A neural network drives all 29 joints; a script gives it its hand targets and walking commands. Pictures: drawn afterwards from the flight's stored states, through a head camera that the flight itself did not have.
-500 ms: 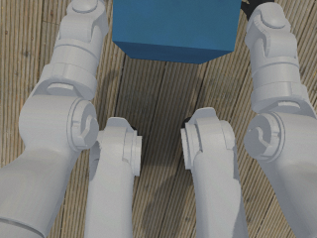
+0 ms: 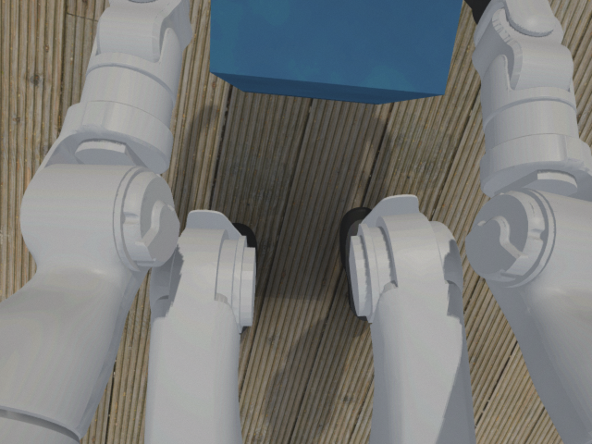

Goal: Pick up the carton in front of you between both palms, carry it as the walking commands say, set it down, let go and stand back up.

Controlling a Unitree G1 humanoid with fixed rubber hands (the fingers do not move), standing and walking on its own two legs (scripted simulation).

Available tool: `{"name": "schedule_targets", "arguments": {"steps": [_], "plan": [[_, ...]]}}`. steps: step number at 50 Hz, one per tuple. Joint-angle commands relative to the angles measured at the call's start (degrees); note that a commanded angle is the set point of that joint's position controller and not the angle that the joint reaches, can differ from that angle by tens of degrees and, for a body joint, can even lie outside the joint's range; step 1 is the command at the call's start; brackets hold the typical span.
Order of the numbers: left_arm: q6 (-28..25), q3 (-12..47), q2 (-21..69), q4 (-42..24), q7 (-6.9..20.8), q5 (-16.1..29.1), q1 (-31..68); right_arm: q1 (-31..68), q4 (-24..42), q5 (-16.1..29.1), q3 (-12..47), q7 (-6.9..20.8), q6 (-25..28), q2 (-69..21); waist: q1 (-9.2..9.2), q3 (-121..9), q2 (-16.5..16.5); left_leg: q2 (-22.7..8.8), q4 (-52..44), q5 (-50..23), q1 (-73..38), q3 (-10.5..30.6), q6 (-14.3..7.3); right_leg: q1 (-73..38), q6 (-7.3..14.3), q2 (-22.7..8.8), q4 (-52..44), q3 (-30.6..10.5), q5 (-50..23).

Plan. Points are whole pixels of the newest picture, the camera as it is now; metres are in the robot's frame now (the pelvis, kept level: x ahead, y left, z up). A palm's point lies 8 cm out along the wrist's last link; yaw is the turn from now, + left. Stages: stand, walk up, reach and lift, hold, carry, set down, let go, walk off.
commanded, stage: set down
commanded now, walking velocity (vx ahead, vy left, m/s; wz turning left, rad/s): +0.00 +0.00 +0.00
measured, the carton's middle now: (326, 0) +0.54 -0.06 -0.25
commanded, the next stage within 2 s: let go in 1.30 s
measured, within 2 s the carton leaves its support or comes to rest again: neither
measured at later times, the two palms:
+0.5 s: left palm out of the picture +0.58 +0.11 -0.11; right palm out of the picture +0.53 -0.25 -0.11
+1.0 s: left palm out of the picture +0.58 +0.12 +0.04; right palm out of the picture +0.53 -0.27 +0.04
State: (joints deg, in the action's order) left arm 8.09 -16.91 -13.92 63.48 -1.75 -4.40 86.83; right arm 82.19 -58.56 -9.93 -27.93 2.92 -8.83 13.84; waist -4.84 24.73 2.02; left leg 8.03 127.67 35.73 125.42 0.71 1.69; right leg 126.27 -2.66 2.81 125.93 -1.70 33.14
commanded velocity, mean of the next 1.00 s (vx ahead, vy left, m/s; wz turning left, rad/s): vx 0.00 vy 0.00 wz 0.00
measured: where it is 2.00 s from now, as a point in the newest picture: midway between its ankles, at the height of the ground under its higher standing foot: (298, 290)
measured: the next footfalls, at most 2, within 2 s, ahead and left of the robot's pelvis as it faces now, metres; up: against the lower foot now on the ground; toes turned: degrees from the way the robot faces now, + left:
none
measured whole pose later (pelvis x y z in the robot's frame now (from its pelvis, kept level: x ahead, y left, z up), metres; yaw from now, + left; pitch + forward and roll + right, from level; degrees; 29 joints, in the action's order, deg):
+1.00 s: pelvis +0.02 -0.01 +0.15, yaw -2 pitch +47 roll +0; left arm 12.7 -10.7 -17.8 50.4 -5.1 4.2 73.6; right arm 69.9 -48.5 5.4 -16.4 -2.0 -11.7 19.3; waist -3.6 0.9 1.2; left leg 3.8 95.6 29.8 113.2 1.5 0.9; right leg 115.0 -0.1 2.2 93.9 -0.8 26.3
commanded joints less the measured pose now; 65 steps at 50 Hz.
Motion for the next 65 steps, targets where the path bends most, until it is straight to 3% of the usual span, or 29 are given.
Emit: {"name": "schedule_targets", "arguments": {"steps": [1, 3, 5, 10, 12, 14, 19, 24, 27, 30, 34, 37, 38, 41, 44, 45, 46, 47, 48, 49, 51, 52, 56, 57, 59, 61, 62, 64, 65], "plan": [[-2.46, 5.58, -8.57, -3.48, -2.73, 3.82, 13.17, 12.5, 0.83, 3.77, 1.89, -4.02, 4.62, 12.85, -3.72, -54.6, 3.12, -2.1, -10.51, -14.22, -23.79, -1.63, 1.05, -26.57, 1.34, -0.8, -8.22, 3.23, -16.88], [-3.65, 8.3, -12.33, -3.37, -4.28, 8.43, 16.09, 14.15, -0.19, 8.86, 7.0, -5.74, 6.51, 14.9, -3.19, -59.03, 0.71, -2.55, -9.55, -17.3, -24.86, -1.03, 1.38, -28.94, 1.1, -1.71, -7.3, 3.01, -21.26], [-4.24, 10.57, -12.11, -4.1, -4.73, 11.7, 16.33, 15.67, -1.01, 11.5, 8.31, -6.3, 7.66, 18.04, -5.01, -60.23, 1.49, -3.07, -8.39, -19.78, -24.88, -0.07, 1.38, -27.69, 1.48, -1.84, -6.72, 3.04, -23.05], [-4.94, 15.6, -12.24, -6.37, -4.27, 16.9, 16.4, 14.79, -1.41, 19.81, 15.38, -5.88, 8.26, 16.67, -4.45, -69.71, 2.23, -4.28, -6.36, -24.02, -27.24, -0.72, 0.53, -31.67, 1.61, -2.54, -5.99, 2.31, -29.1], [-4.61, 15.4, -13.45, -5.51, -4.3, 17.23, 14.87, 16.46, -0.22, 22.44, 17.86, -6.13, 8.11, 17.71, -1.07, -72.23, 1.81, -4.83, -7.66, -21.62, -26.77, -2.02, 0.86, -35.99, 1.79, -2.5, -6.2, 1.5, -28.68], [-4.33, 15.53, -16.15, -9.73, -4.89, 16.42, 15.79, 15.26, 3.28, 24.67, 18.44, -6.69, 7.73, 16.56, -0.87, -79.51, 1.25, -5.0, -7.85, -22.12, -29.57, -2.34, 0.36, -39.71, 1.39, -2.35, -6.42, 2.51, -29.86], [-1.17, 14.84, -14.29, -11.66, -5.86, 15.8, 13.32, 11.95, 6.97, 22.75, 16.95, -8.66, 4.49, 17.77, -2.38, -89.68, 0.63, -4.05, -11.21, -18.83, -31.76, -4.07, -0.07, -48.56, 1.75, -0.54, -10.41, 3.11, -30.08], [0.61, 10.15, -11.79, -12.17, -5.89, 12.46, 10.81, 9.99, 7.99, 19.81, 14.86, -9.0, 2.14, 16.26, -0.66, -82.53, 1.62, -3.46, -16.29, -14.44, -30.12, -4.37, -0.44, -41.01, 2.14, -0.04, -16.9, 3.69, -21.13], [1.14, 8.63, -11.33, -12.82, -5.45, 11.57, 9.8, 8.87, 7.42, 18.15, 13.56, -8.24, 1.35, 14.53, -1.68, -79.84, -0.36, -3.41, -20.88, -12.7, -27.33, -3.33, -0.84, -39.89, 2.13, -0.32, -18.94, 4.44, -20.31], [1.16, 5.31, -10.76, -9.93, -4.61, 8.95, 7.0, 7.95, 8.03, 17.31, 13.87, -7.65, 0.92, 11.78, 0.35, -77.56, -2.08, -3.2, -23.59, -11.54, -25.7, -4.11, -1.26, -39.77, 1.36, -0.05, -22.64, 3.87, -19.13], [0.65, 4.23, -9.6, -9.18, -3.89, 7.96, 5.86, 6.38, 6.66, 14.85, 12.14, -6.92, 1.28, 11.9, 0.3, -75.87, -2.96, -2.92, -27.54, -13.34, -24.42, -3.35, -1.12, -39.22, 1.06, 0.0, -25.7, 3.65, -20.13], [0.78, 5.17, -10.83, -12.21, -3.8, 7.65, 6.24, 5.11, 10.09, 15.11, 11.42, -6.54, 1.3, 12.48, -0.95, -82.43, -1.19, -2.82, -29.85, -14.95, -30.4, -3.48, -0.83, -42.02, 0.9, 0.29, -28.64, 4.37, -22.44], [1.2, 5.57, -10.11, -13.07, -3.96, 7.72, 6.71, 6.39, 10.94, 15.62, 10.82, -6.47, 0.61, 12.74, 0.02, -85.52, 1.25, -2.63, -31.36, -15.97, -35.21, -3.6, -0.47, -42.79, 1.21, 0.55, -29.73, 4.71, -22.43], [2.73, 5.69, -9.99, -17.28, -3.94, 9.62, 6.01, 4.31, 14.34, 15.04, 11.34, -5.93, -0.77, 14.75, -1.78, -92.39, 0.13, -2.31, -34.22, -18.34, -39.86, -4.35, 0.12, -48.55, 1.62, 0.97, -33.33, 5.61, -24.7], [3.48, 6.1, -10.98, -18.69, -3.77, 8.31, 4.67, 2.71, 15.33, 15.22, 10.01, -5.43, -1.39, 14.89, -1.72, -93.4, 1.68, -2.49, -37.41, -20.31, -42.51, -3.48, -0.04, -49.12, 1.4, 1.0, -35.34, 5.89, -27.33], [3.77, 6.56, -9.61, -19.1, -3.79, 8.36, 3.5, 2.8, 15.73, 15.59, 10.16, -5.11, -1.7, 14.86, -0.17, -93.61, 3.19, -2.45, -38.65, -21.48, -44.63, -3.53, 0.15, -49.43, 1.47, 1.13, -36.71, 5.52, -27.68], [3.79, 5.73, -9.22, -20.13, -3.65, 8.66, 3.29, 2.78, 17.75, 15.64, 11.02, -4.82, -1.77, 14.0, -0.76, -92.83, 1.47, -2.45, -39.37, -22.87, -46.04, -3.05, -0.05, -50.26, 1.33, 1.21, -38.27, 5.51, -28.17], [3.72, 6.9, -8.02, -21.69, -3.5, 9.28, 2.89, 1.32, 15.56, 14.75, 10.22, -4.67, -1.79, 14.8, -1.83, -91.92, 3.48, -2.15, -40.72, -22.63, -45.15, -3.61, 0.79, -51.65, 1.77, 1.09, -39.6, 5.28, -28.86], [3.69, 5.46, -9.77, -20.23, -3.29, 8.43, 2.04, 1.75, 17.7, 15.24, 10.72, -4.72, -1.84, 13.77, -0.29, -91.47, 0.93, -2.05, -41.77, -22.54, -45.05, -3.53, 0.13, -53.21, 1.17, 1.28, -40.34, 5.36, -29.46], [3.73, 5.08, -9.73, -19.9, -2.97, 8.21, 1.8, 1.57, 20.11, 15.66, 11.67, -4.54, -1.77, 12.21, -0.99, -93.29, -0.16, -2.33, -42.41, -24.12, -46.42, -3.05, -0.34, -55.67, 0.84, 1.43, -41.84, 4.7, -31.21], [3.77, 3.31, -10.4, -20.47, -3.04, 6.77, -0.87, -0.38, 17.32, 15.48, 11.15, -4.24, -1.96, 13.13, 1.01, -92.03, -0.34, -2.45, -45.16, -24.28, -45.04, -3.37, 0.01, -59.17, 1.26, 1.17, -43.22, 4.06, -32.89], [3.46, 4.49, -9.36, -21.29, -2.77, 7.31, -0.5, -0.16, 20.12, 14.86, 10.31, -4.05, -1.48, 13.38, -1.24, -94.07, -0.34, -2.08, -46.18, -25.19, -44.81, -3.29, 0.09, -61.48, 1.04, 1.23, -43.81, 3.82, -35.78], [3.33, 4.14, -8.15, -19.88, -1.78, 6.74, -4.45, -4.24, 16.83, 13.52, 9.8, -3.37, -1.32, 10.46, 0.74, -88.87, -0.25, -2.18, -52.2, -26.18, -48.37, -2.39, 0.18, -62.59, 0.55, 1.09, -49.5, 3.46, -34.77], [2.92, 3.87, -8.9, -20.12, -1.62, 6.35, -4.35, -5.39, 16.1, 12.98, 9.06, -3.18, -0.94, 10.54, -0.84, -89.0, -0.42, -2.39, -53.17, -26.15, -47.73, -2.45, 0.27, -63.88, 0.71, 1.09, -50.29, 3.28, -36.3], [2.24, 3.34, -7.17, -18.66, -1.12, 5.65, -6.16, -5.46, 16.01, 12.57, 9.06, -3.03, -0.44, 9.23, 0.93, -85.54, 0.08, -2.46, -55.58, -26.38, -48.59, -2.68, 0.16, -63.92, 0.55, 0.81, -53.45, 2.45, -35.72], [1.91, 3.67, -6.91, -18.58, -0.91, 5.42, -6.39, -5.49, 14.8, 11.24, 7.94, -2.43, 0.42, 11.0, -0.57, -84.69, 0.74, -2.81, -58.47, -26.96, -49.53, -1.88, 0.59, -64.94, 1.17, 0.31, -54.74, 2.82, -36.08], [1.59, 2.28, -7.26, -16.98, -0.84, 5.73, -6.7, -5.25, 16.69, 11.37, 7.98, -2.34, 0.87, 10.86, 0.13, -86.25, -1.86, -2.69, -59.28, -27.0, -52.54, -1.83, 0.21, -66.08, 0.42, 0.66, -56.75, 3.07, -34.8], [1.06, 2.61, -7.44, -17.96, -0.65, 4.92, -5.18, -6.59, 13.73, 10.25, 7.32, -2.38, 1.11, 9.82, -0.56, -82.59, 0.41, -3.09, -61.63, -26.08, -53.94, -1.56, 0.56, -65.37, 0.92, 0.29, -59.81, 2.3, -32.49], [1.1, 2.22, -6.71, -17.62, -0.72, 4.5, -5.84, -6.06, 15.16, 10.15, 6.83, -2.2, 1.18, 10.13, 1.14, -83.19, 0.83, -3.04, -62.76, -26.89, -56.24, -1.44, 0.37, -66.2, 0.6, 0.28, -60.86, 2.78, -32.73]]}}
